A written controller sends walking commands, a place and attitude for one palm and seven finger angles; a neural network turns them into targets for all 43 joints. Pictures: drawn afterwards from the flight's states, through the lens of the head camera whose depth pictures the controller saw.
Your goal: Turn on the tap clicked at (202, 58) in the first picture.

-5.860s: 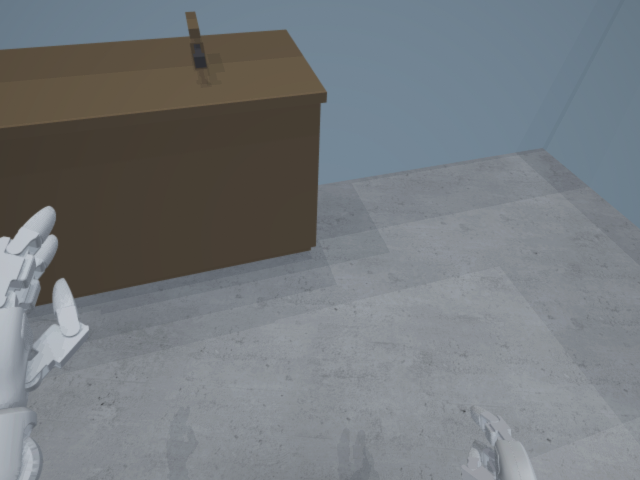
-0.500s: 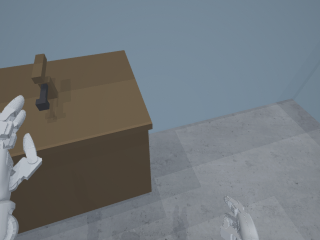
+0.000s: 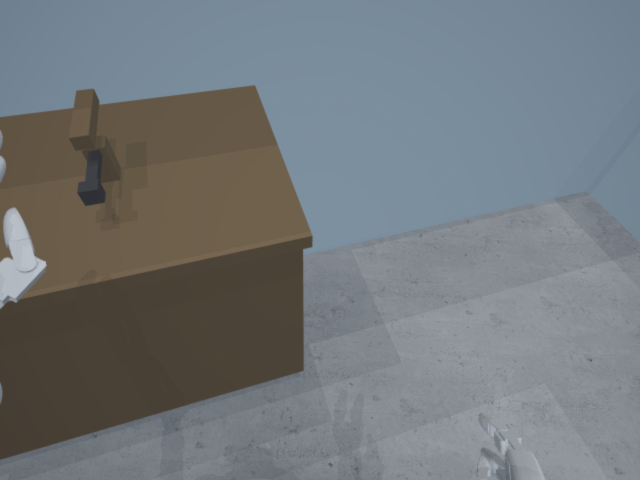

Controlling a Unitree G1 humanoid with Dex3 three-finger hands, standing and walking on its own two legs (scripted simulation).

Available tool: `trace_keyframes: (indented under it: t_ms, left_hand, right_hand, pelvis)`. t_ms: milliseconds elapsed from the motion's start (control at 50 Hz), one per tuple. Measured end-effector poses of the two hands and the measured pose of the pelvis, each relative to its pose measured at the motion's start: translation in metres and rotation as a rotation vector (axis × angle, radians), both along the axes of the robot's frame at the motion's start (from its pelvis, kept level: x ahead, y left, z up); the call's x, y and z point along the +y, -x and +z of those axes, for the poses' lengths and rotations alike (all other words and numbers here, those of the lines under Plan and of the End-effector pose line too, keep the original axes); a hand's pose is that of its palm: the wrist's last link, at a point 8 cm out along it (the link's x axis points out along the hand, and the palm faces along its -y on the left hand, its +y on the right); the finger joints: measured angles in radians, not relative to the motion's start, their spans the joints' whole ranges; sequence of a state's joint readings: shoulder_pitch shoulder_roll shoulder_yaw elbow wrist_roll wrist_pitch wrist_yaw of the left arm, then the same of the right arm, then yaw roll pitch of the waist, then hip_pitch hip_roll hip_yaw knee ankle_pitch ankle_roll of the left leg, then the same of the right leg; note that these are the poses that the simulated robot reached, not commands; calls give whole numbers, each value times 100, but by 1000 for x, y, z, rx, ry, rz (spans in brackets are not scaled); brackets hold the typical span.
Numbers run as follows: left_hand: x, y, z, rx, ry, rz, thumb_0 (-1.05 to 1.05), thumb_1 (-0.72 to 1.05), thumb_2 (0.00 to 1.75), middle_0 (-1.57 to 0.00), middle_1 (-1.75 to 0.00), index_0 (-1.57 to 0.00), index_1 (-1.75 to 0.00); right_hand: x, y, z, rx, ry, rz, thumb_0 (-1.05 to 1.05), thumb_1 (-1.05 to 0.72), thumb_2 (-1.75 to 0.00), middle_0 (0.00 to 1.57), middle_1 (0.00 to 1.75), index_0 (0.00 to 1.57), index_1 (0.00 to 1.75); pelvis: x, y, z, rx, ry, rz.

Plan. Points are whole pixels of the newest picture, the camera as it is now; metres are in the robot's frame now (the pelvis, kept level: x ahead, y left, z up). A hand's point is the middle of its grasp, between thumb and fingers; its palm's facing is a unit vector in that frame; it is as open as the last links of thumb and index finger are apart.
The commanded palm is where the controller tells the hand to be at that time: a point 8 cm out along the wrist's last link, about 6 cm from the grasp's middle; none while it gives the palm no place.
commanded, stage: look again from close up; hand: left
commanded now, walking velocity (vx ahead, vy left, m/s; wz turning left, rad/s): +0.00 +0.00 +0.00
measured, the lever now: (91, 192) +0.47 +0.41 +0.05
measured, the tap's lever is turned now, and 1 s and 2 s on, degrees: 0 0 0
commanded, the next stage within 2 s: shuffle to correct the standing spot in 0.14 s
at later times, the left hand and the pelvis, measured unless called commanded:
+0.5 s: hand (71, 247) +0.28 +0.28 +0.17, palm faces +0.38 -0.86 -0.35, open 7.4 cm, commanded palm +0.22 +0.32 +0.18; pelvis +0.06 +0.04 +0.00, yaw +0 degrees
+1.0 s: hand (76, 239) +0.29 +0.29 +0.16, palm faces +0.40 -0.84 -0.37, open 7.4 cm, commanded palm +0.24 +0.32 +0.18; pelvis +0.08 +0.04 -0.02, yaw +0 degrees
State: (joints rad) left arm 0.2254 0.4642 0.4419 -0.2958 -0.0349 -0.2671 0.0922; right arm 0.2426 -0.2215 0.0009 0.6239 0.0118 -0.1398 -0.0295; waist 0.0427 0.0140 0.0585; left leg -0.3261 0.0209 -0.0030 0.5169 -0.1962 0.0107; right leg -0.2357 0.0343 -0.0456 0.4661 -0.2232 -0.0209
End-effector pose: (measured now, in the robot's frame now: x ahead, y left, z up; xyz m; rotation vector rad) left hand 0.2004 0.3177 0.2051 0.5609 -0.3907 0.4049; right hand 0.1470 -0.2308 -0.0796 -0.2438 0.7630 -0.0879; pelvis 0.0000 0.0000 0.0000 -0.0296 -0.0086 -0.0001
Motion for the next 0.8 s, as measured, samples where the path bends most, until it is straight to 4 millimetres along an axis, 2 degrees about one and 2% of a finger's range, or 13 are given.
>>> trace_keyframes:
  t_ms: [120, 180, 300, 380, 460, 580, 800]
  left_hand:
    - [-15, -3, -28, 104, 101, -107, 1, 90, 90, -20, -30, -21, -30]
    - [-11, -6, -39, 141, 110, -120, 1, 89, 90, -20, -30, -21, -30]
    - [12, -20, -31, 60, 119, -53, 1, 89, 89, -21, -30, -21, -30]
    - [12, -30, -24, 12, 129, -60, 1, 89, 90, -20, -30, -21, -30]
    - [8, -39, -25, 31, 123, -86, 1, 89, 90, -20, -30, -21, -30]
    - [11, -48, -31, 67, 111, -72, 1, 89, 90, -21, -30, -21, -30]
    - [3, -56, -27, 27, 94, -75, 1, 89, 90, -20, -30, -21, -30]
  right_hand:
    - [19, -18, 15, -73, -13, -20, 2, -90, -90, 20, 30, 20, 30]
    - [30, -30, 19, -76, 0, -3, 2, -90, -90, 20, 30, 20, 30]
    - [52, -59, 23, -74, 8, 70, 2, -90, -90, 21, 30, 20, 30]
    - [60, -78, 26, -96, 0, 91, 2, -90, -90, 21, 30, 20, 30]
    - [61, -92, 26, -117, -9, 72, 2, -90, -90, 21, 30, 20, 30]
    - [55, -97, 19, -106, -11, 31, 2, -90, -90, 21, 30, 20, 30]
    - [37, -84, 0, -47, -12, -30, 2, -90, -90, 21, 30, 20, 30]
  pelvis:
    - [19, -14, 4, 11, -17, -19]
    - [24, -22, 5, 20, -18, -10]
    - [29, -35, 5, 30, -12, 4]
    - [34, -45, 3, 35, -7, 3]
    - [38, -54, 0, 36, -6, 2]
    - [38, -66, -5, 32, -4, 2]
    - [36, -75, -14, 16, -7, -1]
